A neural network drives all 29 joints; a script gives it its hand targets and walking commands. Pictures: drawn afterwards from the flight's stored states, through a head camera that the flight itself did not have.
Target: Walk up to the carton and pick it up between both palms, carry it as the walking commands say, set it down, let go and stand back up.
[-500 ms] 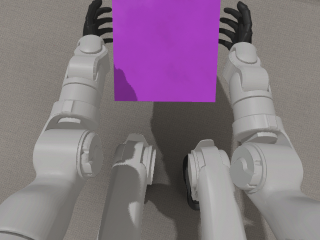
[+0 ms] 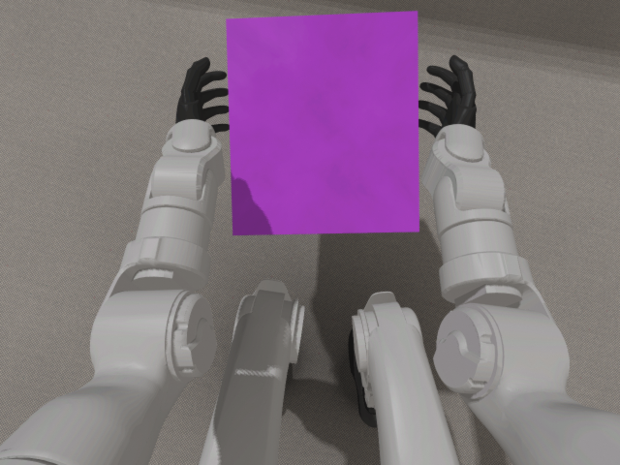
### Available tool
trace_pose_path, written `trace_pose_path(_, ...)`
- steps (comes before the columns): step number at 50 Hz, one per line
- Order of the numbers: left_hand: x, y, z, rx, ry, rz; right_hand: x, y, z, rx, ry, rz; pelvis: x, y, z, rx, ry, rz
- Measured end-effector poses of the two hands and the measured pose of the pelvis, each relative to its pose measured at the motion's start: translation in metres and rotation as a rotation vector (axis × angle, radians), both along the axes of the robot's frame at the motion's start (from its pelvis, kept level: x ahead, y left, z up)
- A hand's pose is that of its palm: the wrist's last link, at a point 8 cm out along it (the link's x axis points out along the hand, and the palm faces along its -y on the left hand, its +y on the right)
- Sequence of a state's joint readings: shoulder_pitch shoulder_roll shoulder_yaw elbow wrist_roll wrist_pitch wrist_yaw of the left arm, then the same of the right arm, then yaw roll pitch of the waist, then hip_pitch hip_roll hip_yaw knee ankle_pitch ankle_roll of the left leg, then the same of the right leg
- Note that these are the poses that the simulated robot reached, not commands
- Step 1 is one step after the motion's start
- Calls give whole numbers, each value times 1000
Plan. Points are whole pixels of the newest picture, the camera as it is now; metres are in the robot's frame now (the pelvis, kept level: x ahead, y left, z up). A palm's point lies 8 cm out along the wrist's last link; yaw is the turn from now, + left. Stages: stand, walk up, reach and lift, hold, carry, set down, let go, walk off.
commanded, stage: reach and lift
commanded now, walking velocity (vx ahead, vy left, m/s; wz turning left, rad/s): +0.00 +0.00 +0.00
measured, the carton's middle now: (323, 139) +0.52 +0.04 -0.16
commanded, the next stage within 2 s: none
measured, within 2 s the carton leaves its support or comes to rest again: neither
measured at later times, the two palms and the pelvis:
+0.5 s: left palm (176, 116) +0.47 +0.19 -0.01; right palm (488, 118) +0.49 -0.11 +0.01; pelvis +0.01 +0.00 +0.06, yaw +0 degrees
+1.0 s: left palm (140, 97) +0.45 +0.19 +0.07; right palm (536, 102) +0.47 -0.11 +0.08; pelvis +0.03 +0.00 +0.12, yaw +1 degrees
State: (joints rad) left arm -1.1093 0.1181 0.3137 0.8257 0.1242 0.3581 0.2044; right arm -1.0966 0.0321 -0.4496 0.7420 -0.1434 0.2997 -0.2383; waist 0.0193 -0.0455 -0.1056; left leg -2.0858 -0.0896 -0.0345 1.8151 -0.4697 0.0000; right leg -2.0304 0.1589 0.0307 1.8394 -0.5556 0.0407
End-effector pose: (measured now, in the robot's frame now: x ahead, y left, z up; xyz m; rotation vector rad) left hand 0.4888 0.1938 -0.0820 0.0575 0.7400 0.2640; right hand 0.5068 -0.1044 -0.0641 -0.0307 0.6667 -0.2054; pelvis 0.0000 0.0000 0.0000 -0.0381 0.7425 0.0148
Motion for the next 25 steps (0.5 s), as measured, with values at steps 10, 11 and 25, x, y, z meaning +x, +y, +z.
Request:
trace_pose_path(10,-6,-2,32,2,-2,1,-6,-3,31,7,1,4,3,0,23,-1,-24,3)
trace_pose_path(11,-7,-3,35,2,-2,1,-7,-3,34,8,1,4,4,0,25,-1,-26,4)
trace_pose_path(25,-19,-4,75,0,-2,9,-18,-4,73,10,4,-1,11,0,57,-1,-63,9)
